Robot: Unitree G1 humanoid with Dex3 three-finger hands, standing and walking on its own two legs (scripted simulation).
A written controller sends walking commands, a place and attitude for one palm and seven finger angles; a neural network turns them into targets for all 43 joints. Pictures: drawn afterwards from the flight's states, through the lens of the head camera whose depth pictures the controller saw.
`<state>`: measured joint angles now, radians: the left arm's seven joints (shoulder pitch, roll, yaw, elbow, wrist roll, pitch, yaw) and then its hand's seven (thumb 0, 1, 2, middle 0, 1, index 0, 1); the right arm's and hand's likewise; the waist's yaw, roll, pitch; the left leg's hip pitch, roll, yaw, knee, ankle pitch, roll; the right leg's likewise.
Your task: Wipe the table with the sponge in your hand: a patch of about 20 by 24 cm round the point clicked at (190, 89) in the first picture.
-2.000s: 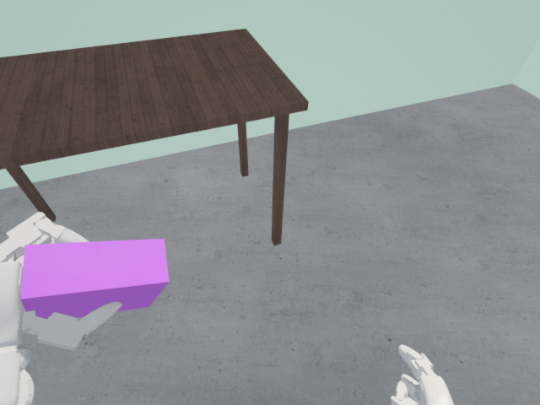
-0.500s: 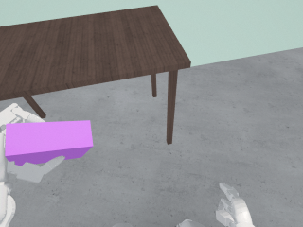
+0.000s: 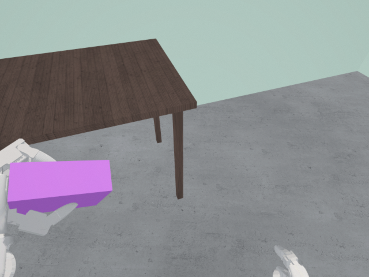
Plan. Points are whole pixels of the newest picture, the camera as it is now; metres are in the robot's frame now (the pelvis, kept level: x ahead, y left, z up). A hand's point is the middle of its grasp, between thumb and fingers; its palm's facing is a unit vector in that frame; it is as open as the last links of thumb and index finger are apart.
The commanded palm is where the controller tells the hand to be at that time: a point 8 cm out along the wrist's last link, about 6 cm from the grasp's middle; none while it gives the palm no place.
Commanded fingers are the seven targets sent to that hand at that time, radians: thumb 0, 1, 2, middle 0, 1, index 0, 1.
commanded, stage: take the last steps up to it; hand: left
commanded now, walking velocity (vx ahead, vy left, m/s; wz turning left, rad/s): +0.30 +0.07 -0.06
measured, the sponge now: (76, 186) +0.23 +0.19 +0.16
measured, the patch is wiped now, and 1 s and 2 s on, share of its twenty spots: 0.00 0.00 0.00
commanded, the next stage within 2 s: come to a stop and stand still in 1.20 s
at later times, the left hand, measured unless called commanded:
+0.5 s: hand (77, 143) +0.31 +0.22 +0.17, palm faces +0.37 -0.81 -0.46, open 9.6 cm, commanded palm +0.26 +0.26 +0.18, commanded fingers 0.00 0.10 1.30 -1.20 -1.60 -1.20 -1.60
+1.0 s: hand (120, 106) +0.44 +0.17 +0.16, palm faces +0.34 -0.80 -0.50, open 9.6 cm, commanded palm +0.37 +0.22 +0.18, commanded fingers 0.00 0.10 1.30 -1.20 -1.60 -1.20 -1.60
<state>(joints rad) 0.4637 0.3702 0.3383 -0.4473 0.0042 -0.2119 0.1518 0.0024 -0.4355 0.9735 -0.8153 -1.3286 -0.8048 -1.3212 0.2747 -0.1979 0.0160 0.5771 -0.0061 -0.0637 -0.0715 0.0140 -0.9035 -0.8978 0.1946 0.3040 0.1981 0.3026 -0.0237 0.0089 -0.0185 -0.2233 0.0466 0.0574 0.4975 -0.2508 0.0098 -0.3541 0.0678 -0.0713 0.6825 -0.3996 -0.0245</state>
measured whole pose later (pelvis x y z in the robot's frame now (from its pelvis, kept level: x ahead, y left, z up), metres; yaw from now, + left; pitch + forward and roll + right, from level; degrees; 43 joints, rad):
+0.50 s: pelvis +0.09 -0.01 -0.01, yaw -3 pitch +0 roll +2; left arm 0.49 0.38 0.37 -0.51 -0.02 -0.25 0.16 0.00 -0.44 0.98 -0.82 -1.33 -0.80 -1.32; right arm 0.22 -0.25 -0.03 0.58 0.00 -0.07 -0.07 0.01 -0.90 -0.90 0.19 0.30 0.20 0.30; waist 0.01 -0.02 0.05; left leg -0.30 0.05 0.16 0.49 -0.20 0.02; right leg -0.18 -0.02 -0.06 0.60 -0.42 -0.04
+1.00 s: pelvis +0.21 -0.06 +0.00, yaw -2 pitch +1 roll +3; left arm 0.48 0.33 0.36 -0.46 0.00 -0.25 0.14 0.00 -0.44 0.98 -0.82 -1.33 -0.80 -1.32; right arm 0.18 -0.24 -0.02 0.66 -0.01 -0.05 -0.06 0.02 -0.90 -0.90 0.20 0.30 0.20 0.30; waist -0.01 0.02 0.09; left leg -0.51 0.07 0.08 1.02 -0.34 -0.03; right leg -0.25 -0.09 -0.18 0.54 -0.31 -0.04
